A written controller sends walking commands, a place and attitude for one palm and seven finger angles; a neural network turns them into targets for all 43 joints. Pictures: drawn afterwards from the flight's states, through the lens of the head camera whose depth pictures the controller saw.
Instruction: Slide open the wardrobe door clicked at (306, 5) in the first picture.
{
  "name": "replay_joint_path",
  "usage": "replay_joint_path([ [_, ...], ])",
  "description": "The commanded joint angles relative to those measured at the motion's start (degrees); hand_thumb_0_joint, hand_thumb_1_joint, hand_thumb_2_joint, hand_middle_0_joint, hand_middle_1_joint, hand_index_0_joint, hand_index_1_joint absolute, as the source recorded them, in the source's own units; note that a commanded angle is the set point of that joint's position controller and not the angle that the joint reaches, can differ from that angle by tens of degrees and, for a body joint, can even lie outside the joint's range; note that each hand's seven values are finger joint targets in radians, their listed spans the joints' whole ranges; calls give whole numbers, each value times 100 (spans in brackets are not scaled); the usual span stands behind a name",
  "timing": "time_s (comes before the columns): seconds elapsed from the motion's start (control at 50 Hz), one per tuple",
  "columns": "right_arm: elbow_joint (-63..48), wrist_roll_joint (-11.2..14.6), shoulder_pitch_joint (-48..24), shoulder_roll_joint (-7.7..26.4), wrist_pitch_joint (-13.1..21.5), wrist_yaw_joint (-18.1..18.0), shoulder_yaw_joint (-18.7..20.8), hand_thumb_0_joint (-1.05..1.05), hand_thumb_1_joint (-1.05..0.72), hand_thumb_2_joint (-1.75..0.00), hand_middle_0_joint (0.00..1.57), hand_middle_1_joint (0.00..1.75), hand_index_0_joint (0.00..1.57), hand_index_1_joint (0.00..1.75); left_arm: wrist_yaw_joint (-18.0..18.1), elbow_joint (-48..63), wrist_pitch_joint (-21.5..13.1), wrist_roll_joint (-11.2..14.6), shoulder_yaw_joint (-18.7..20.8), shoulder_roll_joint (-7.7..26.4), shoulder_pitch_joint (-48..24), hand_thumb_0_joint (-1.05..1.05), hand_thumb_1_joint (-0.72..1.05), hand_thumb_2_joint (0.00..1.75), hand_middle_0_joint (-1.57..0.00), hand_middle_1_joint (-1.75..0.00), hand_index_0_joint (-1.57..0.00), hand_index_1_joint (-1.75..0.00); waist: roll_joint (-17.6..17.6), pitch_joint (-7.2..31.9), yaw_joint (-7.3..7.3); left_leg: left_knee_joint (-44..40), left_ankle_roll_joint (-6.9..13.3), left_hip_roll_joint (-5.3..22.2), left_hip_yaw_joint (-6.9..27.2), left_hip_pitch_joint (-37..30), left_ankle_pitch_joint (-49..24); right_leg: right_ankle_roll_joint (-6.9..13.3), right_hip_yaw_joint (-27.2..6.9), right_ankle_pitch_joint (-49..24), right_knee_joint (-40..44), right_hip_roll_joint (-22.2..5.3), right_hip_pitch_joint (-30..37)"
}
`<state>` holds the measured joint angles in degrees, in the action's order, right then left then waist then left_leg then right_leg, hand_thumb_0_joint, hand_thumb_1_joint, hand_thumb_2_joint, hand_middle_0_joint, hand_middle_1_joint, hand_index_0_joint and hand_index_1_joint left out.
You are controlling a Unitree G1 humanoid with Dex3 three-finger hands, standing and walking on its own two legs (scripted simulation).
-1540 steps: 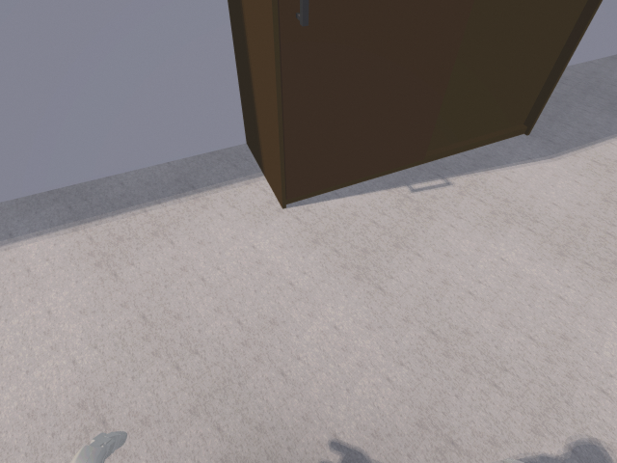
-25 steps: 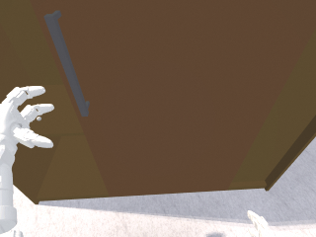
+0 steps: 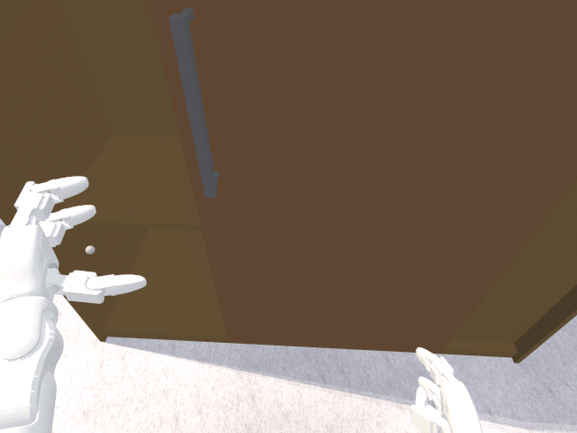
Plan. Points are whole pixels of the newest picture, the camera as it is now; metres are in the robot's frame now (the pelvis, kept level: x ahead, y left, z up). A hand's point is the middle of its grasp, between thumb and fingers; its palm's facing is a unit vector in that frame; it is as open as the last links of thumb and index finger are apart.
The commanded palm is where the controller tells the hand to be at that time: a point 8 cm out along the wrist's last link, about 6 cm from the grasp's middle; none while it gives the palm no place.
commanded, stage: draw the hand back to the body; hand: left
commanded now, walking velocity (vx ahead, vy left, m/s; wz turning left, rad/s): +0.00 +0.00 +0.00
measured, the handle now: (201, 116) +0.53 +0.22 +0.18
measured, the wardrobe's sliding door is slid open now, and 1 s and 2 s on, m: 0.46 0.46 0.46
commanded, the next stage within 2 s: step back with the hand held close in 0.88 s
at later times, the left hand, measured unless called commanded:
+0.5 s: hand (55, 303) +0.18 +0.27 +0.16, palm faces +0.47 -0.83 -0.31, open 8.8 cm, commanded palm +0.14 +0.31 +0.17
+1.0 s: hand (79, 307) +0.18 +0.25 +0.16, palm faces +0.47 -0.83 -0.31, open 7.4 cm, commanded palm +0.14 +0.28 +0.17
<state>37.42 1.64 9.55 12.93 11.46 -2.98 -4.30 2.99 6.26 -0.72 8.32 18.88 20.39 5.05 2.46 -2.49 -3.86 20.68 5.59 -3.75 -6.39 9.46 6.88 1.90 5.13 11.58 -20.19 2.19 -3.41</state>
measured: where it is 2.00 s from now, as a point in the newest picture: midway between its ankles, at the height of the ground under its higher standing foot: outside the picture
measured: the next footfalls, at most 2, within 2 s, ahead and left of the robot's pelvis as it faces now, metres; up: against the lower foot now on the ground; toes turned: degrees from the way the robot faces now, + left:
left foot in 1.84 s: -0.03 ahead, +0.15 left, +0.00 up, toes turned +3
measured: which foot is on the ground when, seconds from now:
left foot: down 0.00-1.00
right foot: down 0.00-1.00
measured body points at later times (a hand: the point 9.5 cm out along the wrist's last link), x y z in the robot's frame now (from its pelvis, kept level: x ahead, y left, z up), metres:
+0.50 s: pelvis +0.00 +0.01 +0.00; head -0.04 +0.00 +0.45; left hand +0.15 +0.31 +0.18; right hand +0.18 -0.22 -0.07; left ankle +0.06 +0.03 -0.74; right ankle +0.00 -0.10 -0.74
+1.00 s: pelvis -0.01 -0.02 +0.00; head -0.04 -0.03 +0.45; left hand +0.15 +0.29 +0.18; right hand +0.17 -0.24 -0.08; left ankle +0.06 +0.03 -0.74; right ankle +0.00 -0.10 -0.74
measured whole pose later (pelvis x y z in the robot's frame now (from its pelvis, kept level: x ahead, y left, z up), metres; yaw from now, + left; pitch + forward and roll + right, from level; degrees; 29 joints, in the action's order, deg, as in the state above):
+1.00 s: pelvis -0.01 -0.02 +0.00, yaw +0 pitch -9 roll -1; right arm 40.0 0.3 11.3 12.9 9.4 -3.0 -1.5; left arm 7.5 20.2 -6.7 5.2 18.3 19.0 25.0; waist 3.1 -3.7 -3.3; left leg 19.6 4.9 -3.8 -4.6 5.0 6.2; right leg 3.3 2.6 11.0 -19.0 4.2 0.9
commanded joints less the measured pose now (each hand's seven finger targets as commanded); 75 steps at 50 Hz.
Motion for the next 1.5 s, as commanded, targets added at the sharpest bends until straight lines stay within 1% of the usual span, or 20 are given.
replay_joint_path([
  [0.0,-737,-54,-613,881,211,-23,430,0,-90,-90,20,30,20,30,362,1783,-596,-209,343,1102,-1103,0,3,48,-23,-81,-23,-81,406,939,116,-824,-813,869,1546,-1104,702,76,-515,11,382,20,-458],
  [0.06,-712,-67,-654,865,166,-12,451,0,-90,-90,20,30,20,30,445,1949,-672,-302,273,996,-962,0,14,53,-23,-75,-23,-75,543,730,122,-973,-899,922,1703,-1082,1021,55,-508,83,332,39,-485],
  [0.34,-794,-87,-742,805,19,40,586,0,-90,-90,20,30,20,30,425,2544,-859,-307,578,937,1075,0,65,78,-21,-45,-21,-45,80,387,20,-900,-812,913,1508,-678,934,28,-538,73,377,31,-202],
  [0.42,-804,-94,-723,804,44,57,587,0,-90,-90,20,30,20,30,446,2864,-894,-336,575,917,1262,0,79,85,-20,-36,-20,-36,599,248,36,-967,-857,955,1648,-592,1279,14,-569,143,295,17,-253],
  [0.48,-828,-108,-725,811,56,39,611,0,-90,-90,20,30,20,30,473,2967,-887,-354,647,970,1539,0,90,90,-20,-30,-20,-30,295,220,32,-954,-775,924,1595,-470,1435,21,-573,182,313,23,-183],
  [0.54,-783,-104,-740,788,59,-6,593,0,-90,-90,20,30,20,30,520,2867,-891,-355,547,894,1228,0,90,90,-20,-30,-20,-30,141,15,101,-994,-706,909,1607,-397,1874,-8,-600,421,360,6,-352],
  [0.6,-740,-88,-766,758,66,-53,575,0,-90,-90,20,30,20,30,558,2798,-902,-379,503,865,966,0,90,90,-20,-30,-20,-30,353,-96,130,-1034,-660,863,1590,-361,2248,-6,-644,601,408,-10,-420],
  [0.72,-730,-119,-804,707,108,-87,544,0,-90,-90,20,30,20,30,564,2698,-912,-343,498,844,1198,0,90,90,-20,-30,-20,-30,68,102,56,-923,-588,725,1407,-471,1876,35,-678,665,532,-26,-279],
  [0.86,-719,-137,-817,677,138,-77,539,0,-90,-90,20,30,20,30,546,2665,-948,-324,595,951,1272,0,90,90,-20,-30,-20,-30,128,-9,38,-832,-553,653,1248,-478,1601,56,-717,708,665,-46,-295],
  [0.9,-709,-138,-815,676,150,-73,536,0,-90,-90,20,30,20,30,540,2684,-951,-331,606,959,1297,0,90,90,-20,-30,-20,-30,424,-26,25,-822,-575,647,1231,-489,1503,71,-728,655,653,-62,-283],
  [0.96,-702,-132,-803,677,158,-66,544,0,-90,-90,20,30,20,30,529,2717,-993,-322,572,931,1319,0,90,90,-20,-30,-20,-30,281,-12,35,-833,-582,668,1282,-540,1495,65,-716,627,647,-38,-285],
  [0.98,-726,-130,-818,702,177,-78,566,0,-90,-90,20,30,20,30,549,2888,-1016,-325,750,1144,1227,0,90,90,-20,-30,-20,-30,292,154,14,-782,-563,650,1222,-597,1318,71,-715,551,650,-48,-194],
  [1.0,-1026,-93,-817,785,21,-131,517,0,-90,-90,20,30,20,30,536,3114,-1158,-381,1195,1550,1088,0,90,90,-20,-30,-20,-30,154,-397,218,-460,-321,800,1309,50,1513,16,-1249,925,864,-401,-1168],
  [1.02,-899,-139,-657,642,-74,-134,487,0,-90,-90,20,30,20,30,499,2772,-1154,-430,887,1090,1560,0,90,90,-20,-30,-20,-30,-15,-258,267,-117,-296,761,1326,-37,1206,87,-1337,1069,941,-615,-1422],
  [1.04,-902,-136,-602,648,-137,-98,504,0,-90,-90,20,30,20,30,486,2686,-1146,-460,797,1010,1776,0,90,90,-20,-30,-20,-30,-185,-133,266,184,-300,734,1282,-243,966,149,-1472,1140,1027,-779,-1632],
  [1.1,-955,-116,-507,680,-213,-121,553,0,-90,-90,20,30,20,30,516,2847,-1272,-461,767,997,1968,0,90,90,-20,-30,-20,-30,27,475,294,526,-343,790,1253,-314,382,303,-1485,579,613,-1012,-1547],
  [1.2,-1119,-95,-472,823,-339,-212,636,0,-90,-90,20,30,20,30,590,3094,-1289,-468,993,1213,2364,0,90,90,-20,-30,-20,-30,395,1104,211,287,-308,1113,1456,-146,-1239,56,-1093,-676,-385,-647,-986],
  [1.3,-1247,-121,-427,805,-475,-243,663,0,-90,-90,20,30,20,30,610,3104,-1211,-433,1229,1371,2572,0,90,90,-20,-30,-20,-30,96,1217,144,-10,-236,1435,1663,-83,-2073,-92,-861,167,-1036,-324,-1026],
  [1.38,-1272,-152,-425,837,-488,-198,700,0,-90,-90,20,30,20,30,619,3169,-1155,-457,1196,1311,2451,0,90,90,-20,-30,-20,-30,368,1144,136,-187,-167,1561,1684,270,-1606,-105,-884,738,-1221,-289,-959],
  [1.48,-1332,-117,-450,850,-531,-178,717,0,-90,-90,20,30,20,30,655,3096,-1091,-500,1214,1339,2399,0,90,90,-20,-30,-20,-30,-214,902,173,-131,-158,1374,1579,1024,202,-10,-1153,312,-822,-483,-750],
])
